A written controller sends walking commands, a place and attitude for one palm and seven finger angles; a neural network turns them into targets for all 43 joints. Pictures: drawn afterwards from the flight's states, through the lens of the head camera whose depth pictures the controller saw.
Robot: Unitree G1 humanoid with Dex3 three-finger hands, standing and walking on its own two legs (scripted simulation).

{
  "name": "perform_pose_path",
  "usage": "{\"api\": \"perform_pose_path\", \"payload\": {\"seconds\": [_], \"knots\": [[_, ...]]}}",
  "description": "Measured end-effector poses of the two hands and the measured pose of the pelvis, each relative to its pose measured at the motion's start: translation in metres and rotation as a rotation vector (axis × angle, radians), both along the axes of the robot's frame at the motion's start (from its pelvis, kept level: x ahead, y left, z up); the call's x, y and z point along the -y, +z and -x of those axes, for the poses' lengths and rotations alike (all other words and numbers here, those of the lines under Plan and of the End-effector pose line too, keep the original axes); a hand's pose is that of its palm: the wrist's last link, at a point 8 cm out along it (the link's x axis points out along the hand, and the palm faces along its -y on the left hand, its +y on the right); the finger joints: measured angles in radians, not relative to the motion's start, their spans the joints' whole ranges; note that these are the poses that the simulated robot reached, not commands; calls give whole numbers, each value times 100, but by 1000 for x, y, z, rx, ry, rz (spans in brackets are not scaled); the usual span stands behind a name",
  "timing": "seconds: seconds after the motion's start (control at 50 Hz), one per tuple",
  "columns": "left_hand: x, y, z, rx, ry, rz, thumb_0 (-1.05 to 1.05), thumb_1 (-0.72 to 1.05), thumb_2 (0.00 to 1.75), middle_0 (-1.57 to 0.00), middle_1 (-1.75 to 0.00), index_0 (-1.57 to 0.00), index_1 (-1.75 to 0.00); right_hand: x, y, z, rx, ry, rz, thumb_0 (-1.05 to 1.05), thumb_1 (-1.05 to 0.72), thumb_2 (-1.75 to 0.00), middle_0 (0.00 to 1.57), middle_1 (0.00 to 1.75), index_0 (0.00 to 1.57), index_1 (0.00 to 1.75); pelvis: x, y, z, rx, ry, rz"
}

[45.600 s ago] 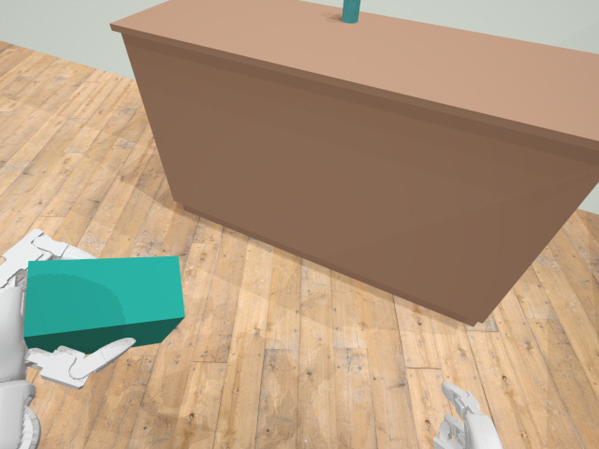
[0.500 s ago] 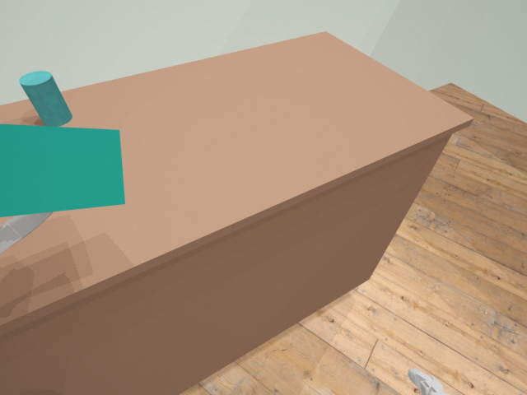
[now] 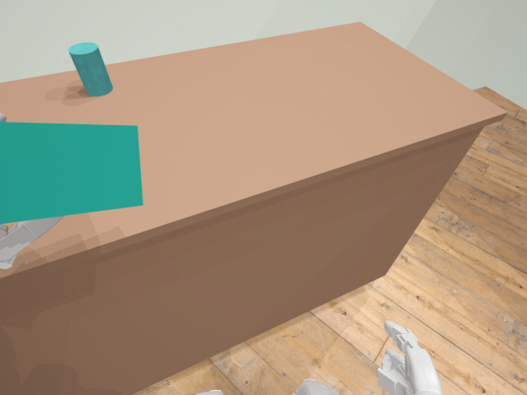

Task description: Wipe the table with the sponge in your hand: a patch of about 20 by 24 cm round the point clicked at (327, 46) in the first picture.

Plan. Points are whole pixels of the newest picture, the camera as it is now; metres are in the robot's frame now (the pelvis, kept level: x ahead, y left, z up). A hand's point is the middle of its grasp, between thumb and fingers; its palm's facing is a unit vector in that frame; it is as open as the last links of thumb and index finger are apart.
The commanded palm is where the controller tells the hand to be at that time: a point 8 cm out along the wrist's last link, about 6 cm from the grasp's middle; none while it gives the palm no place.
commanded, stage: step back with the hand held close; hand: left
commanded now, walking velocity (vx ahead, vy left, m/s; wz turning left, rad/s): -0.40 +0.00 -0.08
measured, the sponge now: (67, 164) +0.25 +0.19 +0.29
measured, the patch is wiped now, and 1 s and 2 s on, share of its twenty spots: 1.00 1.00 1.00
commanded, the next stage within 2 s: stop stepping back and stand still in 0.50 s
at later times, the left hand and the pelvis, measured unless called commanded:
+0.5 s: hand out of the picture +0.12 +0.20 +0.32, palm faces +0.50 -0.78 -0.38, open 10.4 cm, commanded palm +0.07 +0.27 +0.32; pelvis -0.10 -0.01 +0.01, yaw -2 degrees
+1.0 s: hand out of the picture -0.02 +0.23 +0.34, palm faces +0.57 -0.78 -0.25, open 10.4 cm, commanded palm -0.09 +0.26 +0.32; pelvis -0.25 -0.02 +0.02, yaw +0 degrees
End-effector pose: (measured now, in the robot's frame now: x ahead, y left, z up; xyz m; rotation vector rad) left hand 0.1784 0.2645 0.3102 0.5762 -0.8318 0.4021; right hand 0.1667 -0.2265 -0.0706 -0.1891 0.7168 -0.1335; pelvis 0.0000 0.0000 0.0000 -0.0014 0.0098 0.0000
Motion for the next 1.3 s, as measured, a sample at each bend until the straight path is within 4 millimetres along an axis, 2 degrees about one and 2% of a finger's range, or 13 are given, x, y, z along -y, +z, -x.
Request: {"api": "perform_pose_path", "payload": {"seconds": [0.14, 0.28, 0.4, 0.56, 0.68, 0.8, 0.86, 0.96, 1.02, 1.08, 1.14, 1.22, 1.3], "knots": [[13, 11, 5, 68, -14, 40, -1, -54, 105, -69, -131, -73, -130, 8, -5, 16, -42, 28, -27, 1, -90, -89, 21, 30, 21, 30, 18, 6, 15, -3, -17, 40], [35, -6, 13, -113, -118, -39, -1, -53, 105, -69, -131, -73, -130, 27, 15, 46, -36, -69, -12, 1, -90, -89, 21, 30, 21, 30, 16, 16, 45, -57, -18, -12], [29, -8, 62, -109, -158, -174, -1, -54, 105, -70, -131, -73, -130, 34, 10, 90, -53, -99, 73, 1, -90, -89, 21, 30, 20, 30, 2, 7, 81, -78, -9, -23], [16, 22, 110, 85, -23, -38, -1, -54, 105, -70, -131, -73, -130, 24, -7, 157, -69, -66, -25, 1, -90, -89, 20, 30, 20, 30, 16, 8, 119, -6, -38, 0], [39, 4, 132, -64, -92, -8, -1, -53, 105, -69, -132, -72, -131, 31, -10, 198, -61, -97, -74, 1, -90, -89, 21, 30, 21, 30, 21, 9, 169, 12, -46, 2], [55, -4, 189, -152, -188, -106, -1, -54, 105, -69, -131, -73, -130, 40, 8, 247, -23, -142, -1, 1, -90, -89, 21, 30, 21, 30, 14, 10, 205, -6, -84, -10], [44, 8, 215, -60, -169, -99, -1, -54, 105, -70, -131, -73, -130, 44, 10, 273, -37, -137, 36, 1, -90, -89, 21, 30, 20, 30, 12, 10, 227, 23, -77, -8], [8, 27, 237, 22, -16, 35, -1, -54, 105, -70, -131, -73, -130, 45, 6, 309, -64, -129, -4, 1, -90, -89, 20, 30, 20, 30, 19, 18, 244, 23, -23, 10], [-1, 19, 250, -12, 55, 103, -1, -54, 105, -69, -131, -73, -130, 44, -4, 318, -69, -96, -20, 1, -90, -89, 20, 30, 20, 30, 26, 14, 251, 21, 4, 14], [11, -1, 267, -46, 25, 123, -1, -53, 105, -69, -132, -72, -131, 46, -15, 317, -69, -48, -14, 1, -90, -89, 21, 30, 20, 30, 27, 4, 267, 32, 6, 28], [24, -11, 282, -91, -45, 129, -1, -53, 105, -69, -132, -72, -131, 44, -6, 318, -79, -50, -6, 2, -90, -89, 21, 30, 21, 30, 25, 11, 276, 41, 7, 31], [29, -4, 299, -44, -84, 48, -1, -54, 105, -70, -131, -73, -130, 39, 9, 311, 0, -49, 35, 2, -90, -89, 21, 30, 21, 30, 19, 9, 285, 33, -23, 28], [22, 18, 299, 41, -51, 22, -1, -54, 105, -70, -131, -73, -130, 29, 18, 306, 59, -44, 2, 2, -90, -89, 20, 30, 20, 30, 23, 12, 293, 55, -37, 0]]}}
